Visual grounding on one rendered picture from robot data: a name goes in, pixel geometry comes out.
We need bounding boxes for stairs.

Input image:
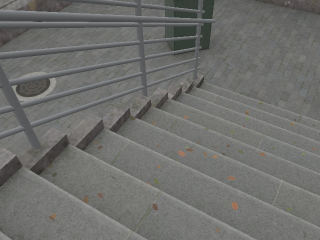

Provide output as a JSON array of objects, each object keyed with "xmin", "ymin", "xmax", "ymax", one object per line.
[{"xmin": 0, "ymin": 82, "xmax": 320, "ymax": 240}]

